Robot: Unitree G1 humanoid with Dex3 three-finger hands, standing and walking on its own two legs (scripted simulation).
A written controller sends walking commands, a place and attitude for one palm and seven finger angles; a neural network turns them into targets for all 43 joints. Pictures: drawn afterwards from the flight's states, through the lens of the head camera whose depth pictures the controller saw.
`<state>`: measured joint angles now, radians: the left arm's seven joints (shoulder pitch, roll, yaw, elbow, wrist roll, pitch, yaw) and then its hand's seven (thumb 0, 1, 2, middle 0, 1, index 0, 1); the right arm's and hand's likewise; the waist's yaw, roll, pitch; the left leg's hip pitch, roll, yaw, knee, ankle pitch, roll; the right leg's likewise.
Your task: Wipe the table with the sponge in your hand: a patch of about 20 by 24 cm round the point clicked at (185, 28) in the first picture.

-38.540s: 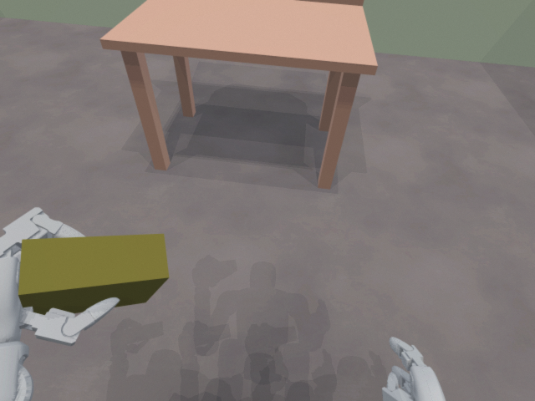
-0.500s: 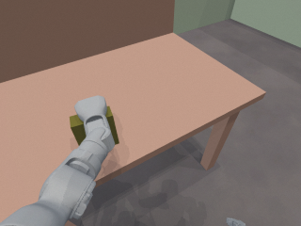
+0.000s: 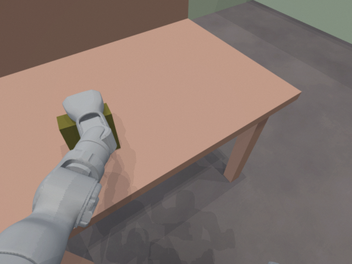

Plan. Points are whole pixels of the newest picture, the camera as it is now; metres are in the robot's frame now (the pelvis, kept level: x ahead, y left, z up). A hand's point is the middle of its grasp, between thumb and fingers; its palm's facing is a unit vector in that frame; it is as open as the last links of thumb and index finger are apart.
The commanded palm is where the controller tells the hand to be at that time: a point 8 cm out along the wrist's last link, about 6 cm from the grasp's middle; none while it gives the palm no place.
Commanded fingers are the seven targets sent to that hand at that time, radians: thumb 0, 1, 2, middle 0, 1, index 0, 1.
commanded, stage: wipe forward along the third lane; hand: left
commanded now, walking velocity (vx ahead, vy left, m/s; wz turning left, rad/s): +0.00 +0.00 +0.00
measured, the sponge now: (93, 139) +0.44 +0.21 +0.01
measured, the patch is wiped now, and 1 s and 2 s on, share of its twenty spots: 0.70 0.95 0.95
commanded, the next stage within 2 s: wipe back along the third lane in 0.64 s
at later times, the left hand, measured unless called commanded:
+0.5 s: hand (79, 110) +0.50 +0.24 +0.06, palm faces -0.09 -0.04 -0.99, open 9.6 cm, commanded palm +0.49 +0.23 +0.10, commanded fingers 0.00 0.10 1.30 -1.20 -1.60 -1.20 -1.60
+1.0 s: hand (73, 106) +0.52 +0.26 +0.06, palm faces -0.05 -0.03 -1.00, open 9.6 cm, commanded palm +0.49 +0.23 +0.10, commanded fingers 0.00 0.10 1.30 -1.20 -1.60 -1.20 -1.60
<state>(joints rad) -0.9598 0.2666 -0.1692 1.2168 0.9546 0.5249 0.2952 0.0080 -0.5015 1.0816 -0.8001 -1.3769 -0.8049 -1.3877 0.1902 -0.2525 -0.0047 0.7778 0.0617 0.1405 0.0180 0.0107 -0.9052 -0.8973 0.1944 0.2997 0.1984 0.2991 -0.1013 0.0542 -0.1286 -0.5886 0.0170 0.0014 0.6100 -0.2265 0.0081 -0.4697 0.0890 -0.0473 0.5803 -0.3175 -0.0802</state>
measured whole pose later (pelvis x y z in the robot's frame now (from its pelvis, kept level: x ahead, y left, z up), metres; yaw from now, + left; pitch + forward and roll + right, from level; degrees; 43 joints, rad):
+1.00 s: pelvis +0.02 +0.05 -0.01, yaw -2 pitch +19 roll -4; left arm -1.10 0.36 -0.15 1.32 0.97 0.47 0.33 0.00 -0.48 1.08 -0.77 -1.41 -0.77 -1.42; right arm 0.36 -0.23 -0.03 0.82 0.03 0.10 0.08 0.01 -0.90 -0.90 0.20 0.30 0.20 0.30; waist -0.13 0.06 -0.19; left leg -0.75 0.01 0.02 0.73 -0.30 0.08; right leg -0.59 0.07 -0.03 0.60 -0.34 -0.01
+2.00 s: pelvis +0.03 +0.01 +0.01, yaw +1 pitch +7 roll -1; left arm -0.70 0.14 -0.33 0.93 0.90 0.61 0.30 -0.02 -0.46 1.08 -0.74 -1.45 -0.74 -1.46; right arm 0.12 -0.24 -0.01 0.75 0.08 0.23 0.05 0.01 -0.91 -0.90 0.19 0.30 0.20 0.30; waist -0.01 0.05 -0.15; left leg -0.42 -0.01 -0.01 0.55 -0.25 0.02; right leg -0.28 0.06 -0.05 0.48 -0.33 -0.06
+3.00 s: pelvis +0.01 -0.01 +0.01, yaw +0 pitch +1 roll +1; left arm -0.33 0.23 -0.31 0.48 0.93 0.59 0.19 0.00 -0.47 1.08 -0.77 -1.41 -0.77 -1.43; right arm 0.03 -0.26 0.02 0.67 0.09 0.21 0.02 0.02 -0.91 -0.90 0.19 0.30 0.20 0.30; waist 0.04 0.07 -0.11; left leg -0.28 0.01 0.01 0.48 -0.21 0.00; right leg -0.18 0.08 -0.03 0.47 -0.31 -0.10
